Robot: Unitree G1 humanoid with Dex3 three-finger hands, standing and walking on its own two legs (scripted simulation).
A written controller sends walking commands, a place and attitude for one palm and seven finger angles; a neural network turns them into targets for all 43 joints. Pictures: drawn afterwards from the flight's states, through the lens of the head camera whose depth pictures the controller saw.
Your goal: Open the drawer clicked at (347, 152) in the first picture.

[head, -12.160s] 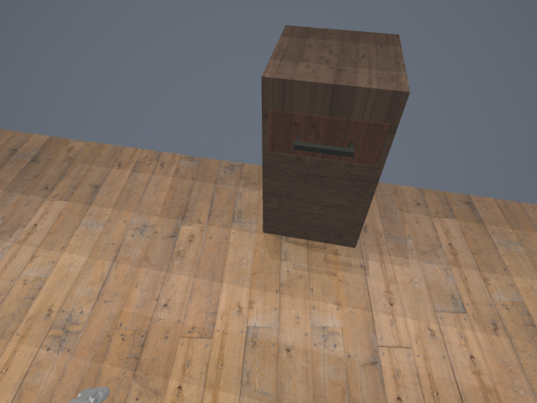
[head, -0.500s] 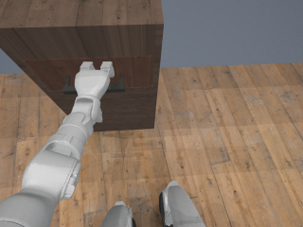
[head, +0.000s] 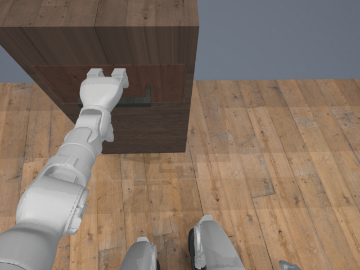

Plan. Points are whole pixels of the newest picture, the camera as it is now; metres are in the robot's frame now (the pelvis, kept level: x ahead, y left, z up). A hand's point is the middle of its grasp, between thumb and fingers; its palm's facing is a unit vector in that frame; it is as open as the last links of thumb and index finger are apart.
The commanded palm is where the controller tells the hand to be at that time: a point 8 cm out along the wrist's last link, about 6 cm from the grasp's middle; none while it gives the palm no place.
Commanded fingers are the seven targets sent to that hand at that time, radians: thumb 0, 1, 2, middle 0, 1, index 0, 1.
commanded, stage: move the hooked fingers above the handle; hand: left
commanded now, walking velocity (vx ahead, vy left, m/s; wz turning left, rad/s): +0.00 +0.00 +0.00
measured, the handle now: (116, 96) +0.57 +0.13 -0.08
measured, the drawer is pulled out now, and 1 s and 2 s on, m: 0.00 0.00 0.00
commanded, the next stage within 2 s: none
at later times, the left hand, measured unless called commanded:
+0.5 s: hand (110, 105) +0.50 +0.12 -0.02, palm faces -0.12 -0.04 -0.99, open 13.8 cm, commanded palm +0.49 +0.14 +0.02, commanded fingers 0.00 -0.50 0.30 -0.30 -1.20 -0.30 -1.20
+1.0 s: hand (112, 105) +0.50 +0.12 -0.02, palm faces -0.10 -0.07 -0.99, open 13.8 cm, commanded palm +0.49 +0.14 +0.03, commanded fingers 0.00 -0.50 0.30 -0.30 -1.20 -0.30 -1.20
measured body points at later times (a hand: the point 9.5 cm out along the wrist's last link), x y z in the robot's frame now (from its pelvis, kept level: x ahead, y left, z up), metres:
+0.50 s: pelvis +0.00 +0.01 +0.01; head +0.15 -0.01 +0.43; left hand +0.50 +0.12 +0.03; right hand +0.01 -0.24 -0.13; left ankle -0.02 +0.12 -0.63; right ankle +0.07 -0.09 -0.63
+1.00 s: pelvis +0.01 +0.02 +0.01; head +0.16 +0.01 +0.44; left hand +0.50 +0.12 +0.03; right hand +0.05 -0.25 -0.13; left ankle -0.02 +0.12 -0.63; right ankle +0.07 -0.09 -0.63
